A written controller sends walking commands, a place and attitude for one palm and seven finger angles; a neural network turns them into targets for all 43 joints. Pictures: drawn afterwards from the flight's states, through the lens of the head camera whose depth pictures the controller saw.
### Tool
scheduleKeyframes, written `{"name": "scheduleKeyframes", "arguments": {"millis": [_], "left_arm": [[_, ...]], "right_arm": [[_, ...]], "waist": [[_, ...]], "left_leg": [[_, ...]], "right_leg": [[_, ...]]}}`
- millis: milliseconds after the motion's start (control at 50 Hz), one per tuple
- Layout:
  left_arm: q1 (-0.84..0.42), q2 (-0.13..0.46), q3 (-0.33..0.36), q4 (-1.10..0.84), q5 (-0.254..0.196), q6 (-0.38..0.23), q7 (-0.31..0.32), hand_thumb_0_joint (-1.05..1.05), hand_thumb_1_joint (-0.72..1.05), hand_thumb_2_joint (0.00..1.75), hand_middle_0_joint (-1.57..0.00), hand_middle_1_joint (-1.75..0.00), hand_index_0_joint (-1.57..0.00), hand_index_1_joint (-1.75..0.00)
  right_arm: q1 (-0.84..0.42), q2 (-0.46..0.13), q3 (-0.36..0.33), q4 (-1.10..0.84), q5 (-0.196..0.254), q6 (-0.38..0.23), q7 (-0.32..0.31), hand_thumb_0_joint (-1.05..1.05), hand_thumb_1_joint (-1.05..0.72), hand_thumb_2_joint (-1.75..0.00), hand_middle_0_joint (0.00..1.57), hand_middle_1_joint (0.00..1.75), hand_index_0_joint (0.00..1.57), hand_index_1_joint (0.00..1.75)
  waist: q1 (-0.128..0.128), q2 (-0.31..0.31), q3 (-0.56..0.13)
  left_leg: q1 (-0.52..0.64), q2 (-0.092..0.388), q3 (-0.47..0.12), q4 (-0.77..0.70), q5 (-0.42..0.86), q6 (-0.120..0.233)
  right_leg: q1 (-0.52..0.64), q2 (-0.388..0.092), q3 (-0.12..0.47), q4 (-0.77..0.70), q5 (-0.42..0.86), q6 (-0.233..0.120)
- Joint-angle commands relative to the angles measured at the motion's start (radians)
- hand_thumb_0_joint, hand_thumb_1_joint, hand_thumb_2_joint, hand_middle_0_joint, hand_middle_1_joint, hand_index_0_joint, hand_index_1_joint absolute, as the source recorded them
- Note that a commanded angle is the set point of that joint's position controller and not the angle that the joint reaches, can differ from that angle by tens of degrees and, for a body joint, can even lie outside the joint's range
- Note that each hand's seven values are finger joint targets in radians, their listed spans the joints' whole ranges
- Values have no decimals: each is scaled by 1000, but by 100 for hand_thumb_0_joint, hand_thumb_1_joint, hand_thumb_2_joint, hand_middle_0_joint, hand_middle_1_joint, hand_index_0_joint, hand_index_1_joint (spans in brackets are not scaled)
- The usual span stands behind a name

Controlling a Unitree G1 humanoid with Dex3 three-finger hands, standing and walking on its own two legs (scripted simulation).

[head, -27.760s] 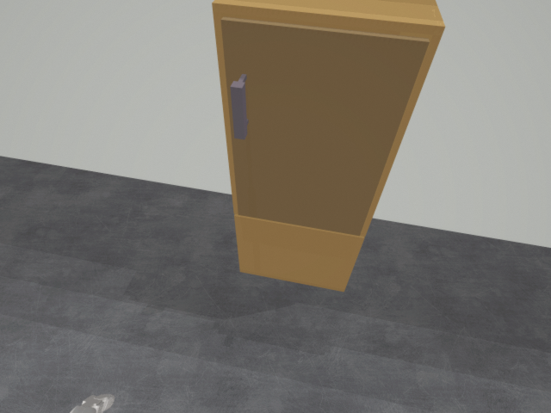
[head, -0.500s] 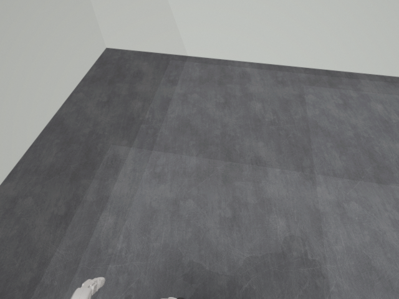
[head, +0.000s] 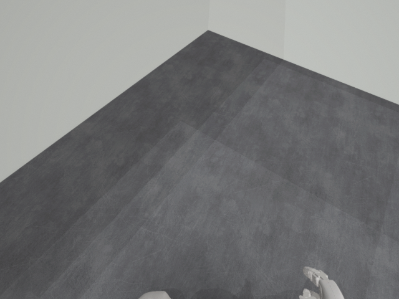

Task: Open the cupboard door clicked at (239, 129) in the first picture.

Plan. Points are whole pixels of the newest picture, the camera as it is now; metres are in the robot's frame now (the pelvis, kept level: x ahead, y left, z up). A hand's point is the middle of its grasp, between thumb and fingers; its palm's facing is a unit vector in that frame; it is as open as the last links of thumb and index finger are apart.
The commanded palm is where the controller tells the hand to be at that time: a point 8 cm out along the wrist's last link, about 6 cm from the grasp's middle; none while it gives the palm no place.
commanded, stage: turn to face it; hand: left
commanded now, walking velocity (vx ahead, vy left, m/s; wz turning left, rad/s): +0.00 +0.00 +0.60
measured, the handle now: out of the picture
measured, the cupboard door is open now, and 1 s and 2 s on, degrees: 42 42 42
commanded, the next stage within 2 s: none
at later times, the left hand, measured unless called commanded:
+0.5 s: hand out of the picture +0.05 +0.16 -0.13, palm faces +0.27 -0.93 -0.26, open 7.3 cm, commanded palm none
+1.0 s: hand out of the picture -0.01 +0.19 -0.14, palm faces +0.55 -0.78 -0.28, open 7.3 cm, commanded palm none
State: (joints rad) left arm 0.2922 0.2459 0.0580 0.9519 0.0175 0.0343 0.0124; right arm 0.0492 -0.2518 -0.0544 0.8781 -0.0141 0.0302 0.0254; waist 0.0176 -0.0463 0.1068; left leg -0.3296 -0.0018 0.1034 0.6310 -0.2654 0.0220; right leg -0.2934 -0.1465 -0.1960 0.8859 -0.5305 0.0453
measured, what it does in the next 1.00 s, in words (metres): steps on the spot, turning left: right foot, then left foot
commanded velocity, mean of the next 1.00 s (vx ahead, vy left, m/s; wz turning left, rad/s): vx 0.00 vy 0.00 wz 0.60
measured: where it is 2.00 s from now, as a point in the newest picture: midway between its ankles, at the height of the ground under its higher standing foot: outside the picture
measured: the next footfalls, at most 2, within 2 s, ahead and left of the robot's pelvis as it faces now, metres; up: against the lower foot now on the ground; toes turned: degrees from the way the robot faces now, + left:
right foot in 0.34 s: +0.08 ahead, -0.16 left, +0.00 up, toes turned +9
left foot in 0.68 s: +0.02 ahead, +0.09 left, +0.00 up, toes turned +30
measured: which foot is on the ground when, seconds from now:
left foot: down 0.00-0.34, up 0.36-0.66, down 0.68-1.00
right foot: up 0.00-0.32, down 0.34-0.68, up 0.70-1.00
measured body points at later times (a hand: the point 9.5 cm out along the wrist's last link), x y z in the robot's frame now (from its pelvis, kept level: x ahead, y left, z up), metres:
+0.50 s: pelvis +0.02 -0.05 +0.02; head +0.07 -0.06 +0.47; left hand +0.04 +0.21 -0.11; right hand +0.15 -0.29 -0.13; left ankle -0.03 +0.07 -0.64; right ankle +0.04 -0.17 -0.72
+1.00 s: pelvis +0.02 -0.05 +0.02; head +0.06 -0.02 +0.46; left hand -0.04 +0.23 -0.12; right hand +0.24 -0.22 -0.13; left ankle -0.01 +0.07 -0.72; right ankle +0.10 -0.17 -0.69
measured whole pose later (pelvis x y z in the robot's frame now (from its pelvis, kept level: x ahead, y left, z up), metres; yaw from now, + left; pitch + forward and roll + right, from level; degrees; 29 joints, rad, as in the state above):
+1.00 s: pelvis +0.02 -0.05 +0.02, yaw +34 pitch +1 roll -1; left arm 0.15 0.25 0.07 0.87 0.02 0.05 0.01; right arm 0.16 -0.23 -0.06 0.91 -0.03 0.05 0.01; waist -0.02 0.01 0.08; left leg -0.34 -0.02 -0.07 0.53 -0.22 0.01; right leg -0.38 -0.05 -0.01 0.77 -0.41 0.07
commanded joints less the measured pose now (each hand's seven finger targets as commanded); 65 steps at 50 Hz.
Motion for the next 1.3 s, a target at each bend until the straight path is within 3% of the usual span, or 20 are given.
{"name": "scheduleKeyframes", "arguments": {"millis": [0, 60, 260, 280, 320, 420, 540, 600, 620, 660, 680, 700, 780, 980, 1000, 1020, 1040, 1080, 1140, 1280], "left_arm": [[-129, 98, 30, -164, 3, -13, 14, 0, 90, 90, -20, -30, -20, -30], [-81, 102, 35, -123, 5, 4, -4, 0, 90, 90, -20, -30, -20, -30], [-27, 86, 33, -130, -3, -21, 1, 0, 90, 90, -20, -30, -20, -30], [15, 122, 42, -124, 0, -31, 7, 0, 90, 90, -20, -30, -20, -30], [21, 258, 64, -140, 14, -40, 22, 0, 90, 90, -20, -30, -20, -30], [-103, 122, 25, -155, 5, -44, 25, 0, 90, 90, -20, -30, -20, -30], [-1, 177, 45, -112, 13, -44, 22, 0, 90, 90, -20, -30, -20, -30], [-28, 184, 53, -110, 6, -40, 15, 0, 90, 90, -20, -30, -20, -30], [-52, 175, 51, -115, 0, -36, 11, 0, 90, 90, -20, -30, -20, -30], [-117, 60, 22, -186, -10, -22, 4, 0, 90, 90, -20, -30, -20, -30], [-168, 92, 24, -199, -2, -9, 9, 0, 90, 90, -20, -30, -20, -30], [-164, 95, 29, -196, 1, -7, 10, 0, 90, 90, -20, -30, -20, -30], [-134, 87, 33, -138, 3, 1, -5, 0, 90, 90, -20, -30, -20, -30], [-38, 83, 32, -126, -6, -18, 4, 0, 90, 90, -20, -30, -20, -30], [4, 121, 44, -120, -1, -28, 11, 0, 90, 90, -20, -30, -20, -30], [32, 218, 63, -122, 15, -39, 20, 0, 90, 90, -20, -30, -20, -30], [0, 243, 59, -135, 13, -38, 24, 0, 90, 90, -20, -30, -20, -30], [-106, 144, 35, -156, 5, -45, 27, 0, 90, 90, -20, -30, -20, -30], [-109, 112, 21, -156, 2, -47, 25, 0, 90, 90, -20, -30, -20, -30], [8, 185, 49, -104, 13, -44, 21, 0, 90, 90, -20, -30, -20, -30]], "right_arm": [[180, -228, -62, -25, -6, -10, -32, 0, -90, -90, 20, 30, 20, 30], [61, -185, -43, -54, -9, -11, -38, 0, -90, -90, 20, 30, 20, 30], [53, -186, -66, -61, -6, 2, -28, 0, -90, -90, 20, 30, 20, 30], [46, -154, -61, -71, 2, 1, -26, 0, -90, -90, 20, 30, 20, 30], [41, -88, -54, -103, 6, 1, -16, 0, -90, -90, 20, 30, 20, 30], [83, -60, -41, -41, 2, 21, 1, 0, -90, -90, 20, 30, 20, 30], [15, -24, -18, -49, 8, 9, 8, 0, -90, -90, 20, 30, 20, 30], [81, -50, -24, -40, 6, 3, 3, 0, -90, -90, 20, 30, 20, 30], [137, -78, -33, -28, 4, -1, 3, 0, -90, -90, 20, 30, 20, 30], [284, -267, -82, -3, -8, -9, -15, 0, -90, -90, 20, 30, 20, 30], [315, -271, -81, 20, -8, -3, -24, 0, -90, -90, 20, 30, 20, 30], [261, -247, -72, 0, -11, -7, -26, 0, -90, -90, 20, 30, 20, 30], [115, -177, -51, -36, -10, -14, -39, 0, -90, -90, 20, 30, 20, 30], [71, -181, -67, -55, -7, 5, -29, 0, -90, -90, 20, 30, 20, 30], [57, -148, -64, -65, 1, 5, -26, 0, -90, -90, 20, 30, 20, 30], [62, -80, -55, -84, 11, 5, -20, 0, -90, -90, 20, 30, 20, 30], [37, -95, -57, -93, 3, 4, -16, 0, -90, -90, 20, 30, 20, 30], [70, -101, -61, -55, -8, 16, -6, 0, -90, -90, 20, 30, 20, 30], [81, -67, -46, -33, 0, 24, 2, 0, -90, -90, 20, 30, 20, 30], [-1, -26, -19, -54, 9, 8, 7, 0, -90, -90, 20, 30, 20, 30]], "waist": [[-90, 228, -193], [-25, 204, -92], [11, 201, -147], [36, 106, -164], [58, -276, -162], [-25, -191, -131], [33, -155, -148], [-9, -139, -166], [-46, -84, -184], [-130, 380, -232], [-134, 253, -236], [-107, 208, -217], [-39, 208, -119], [4, 180, -154], [30, 86, -164], [46, -191, -166], [44, -251, -128], [-24, -171, -92], [-32, -183, -117], [32, -164, -153]], "left_leg": [[241, 353, -435, -254, 428, 208], [78, 244, -337, -311, 216, 129], [-54, 154, -393, -197, 142, 88], [-129, 97, -357, -115, 74, 45], [-282, -51, -133, 378, -354, -58], [-255, 36, -97, 507, -197, -90], [-128, 11, 5, 130, -191, -82], [28, -1, 19, -61, -52, -64], [153, 12, -9, -167, 72, -52], [370, 418, -557, -263, 662, 182], [342, 443, -530, -243, 631, 237], [264, 391, -473, -275, 370, 217], [117, 234, -361, -304, 226, 126], [-37, 156, -431, -218, 127, 93], [-133, 95, -387, -124, 58, 46], [-304, -46, -222, 103, -168, -36], [-302, -56, -153, 370, -340, -56], [-293, 6, -183, 566, -228, -60], [-267, 26, -112, 522, -170, -91], [-112, 2, 4, 82, -181, -78]], "right_leg": [[-307, 10, 192, 318, -26, 34], [-240, 35, 196, 265, 111, 39], [111, 136, 142, -324, 236, 22], [221, 76, 201, -476, 273, 7], [203, -363, 600, -657, 330, -178], [196, -174, 213, -516, 757, -152], [287, -206, 149, -428, 909, -149], [209, -199, 98, -341, 818, -103], [120, -184, 62, -249, 715, -63], [-298, 28, 43, 174, -155, 58], [-313, 20, 171, 277, -136, 35], [-301, 14, 186, 296, -63, 26], [-250, 40, 198, 227, 111, 35], [117, 135, 153, -346, 223, 12], [241, 67, 217, -509, 251, -3], [330, -187, 498, -648, 194, -87], [194, -357, 603, -674, 289, -183], [121, -240, 427, -615, 430, -182], [207, -159, 211, -527, 755, -151], [309, -208, 139, -407, 935, -146]]}}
